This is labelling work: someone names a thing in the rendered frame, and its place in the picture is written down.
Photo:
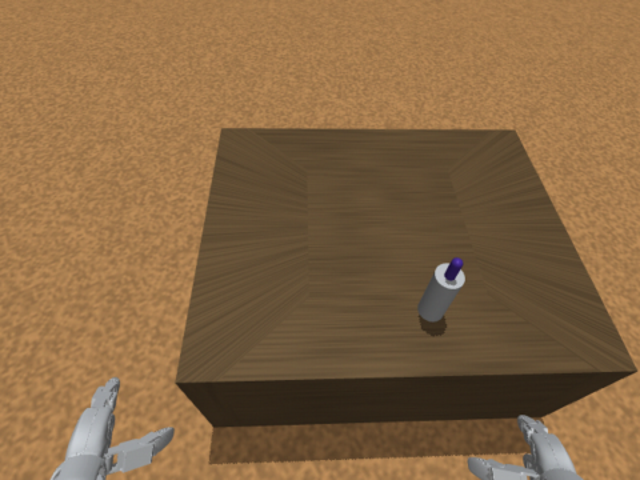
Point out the bottle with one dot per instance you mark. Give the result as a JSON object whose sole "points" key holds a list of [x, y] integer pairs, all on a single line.
{"points": [[443, 287]]}

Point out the left robot hand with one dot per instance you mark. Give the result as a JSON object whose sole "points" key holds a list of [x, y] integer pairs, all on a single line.
{"points": [[93, 435]]}

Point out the left robot arm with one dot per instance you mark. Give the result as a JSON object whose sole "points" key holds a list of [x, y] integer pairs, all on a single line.
{"points": [[81, 467]]}

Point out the right robot hand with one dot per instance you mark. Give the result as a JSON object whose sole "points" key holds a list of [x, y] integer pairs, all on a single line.
{"points": [[547, 452]]}

